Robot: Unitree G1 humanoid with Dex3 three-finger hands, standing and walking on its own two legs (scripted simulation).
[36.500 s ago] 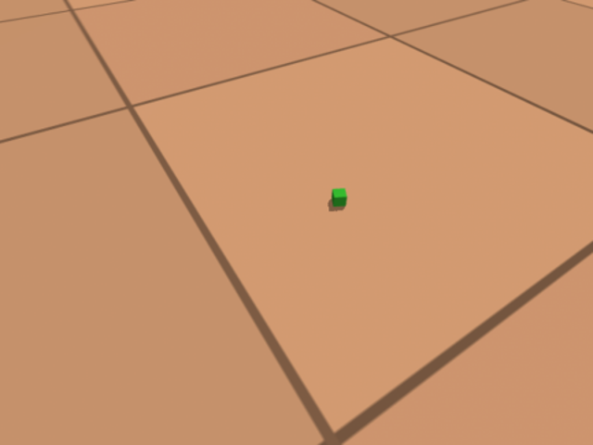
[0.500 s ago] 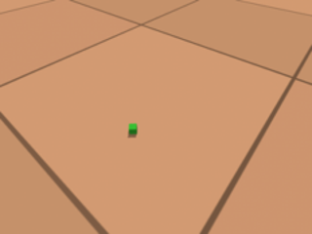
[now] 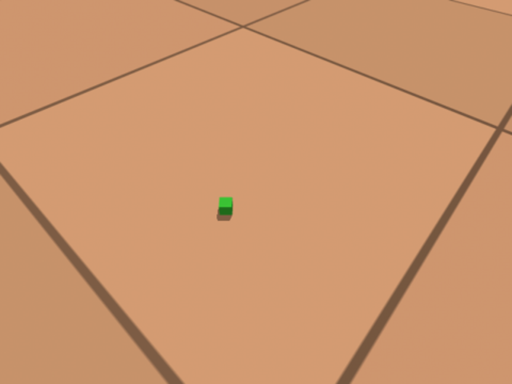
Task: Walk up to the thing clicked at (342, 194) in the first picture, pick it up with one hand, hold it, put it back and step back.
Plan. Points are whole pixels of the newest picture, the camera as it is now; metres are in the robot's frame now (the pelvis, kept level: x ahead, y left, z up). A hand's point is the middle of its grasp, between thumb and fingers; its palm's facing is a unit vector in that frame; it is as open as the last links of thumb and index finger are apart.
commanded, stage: step back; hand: left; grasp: from above
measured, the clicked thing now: (225, 206) +1.03 +0.17 -0.73
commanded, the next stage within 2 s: stand in 0.24 s
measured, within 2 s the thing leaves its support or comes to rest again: neither
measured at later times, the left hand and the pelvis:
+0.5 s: hand out of the picture +0.11 +0.24 -0.14, palm faces -0.03 -0.94 -0.34, open 7.4 cm; pelvis +0.01 +0.00 +0.02, yaw -1 degrees
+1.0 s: hand out of the picture +0.07 +0.24 -0.14, palm faces -0.04 -0.94 -0.34, open 7.4 cm; pelvis +0.00 -0.01 +0.02, yaw -1 degrees
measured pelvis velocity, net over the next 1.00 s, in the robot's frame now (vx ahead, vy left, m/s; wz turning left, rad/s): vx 0.00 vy -0.01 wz -0.01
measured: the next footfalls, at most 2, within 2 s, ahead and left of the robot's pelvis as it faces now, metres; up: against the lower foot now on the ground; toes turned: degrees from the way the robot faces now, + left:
none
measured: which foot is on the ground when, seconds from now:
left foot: down 0.00-1.00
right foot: down 0.00-1.00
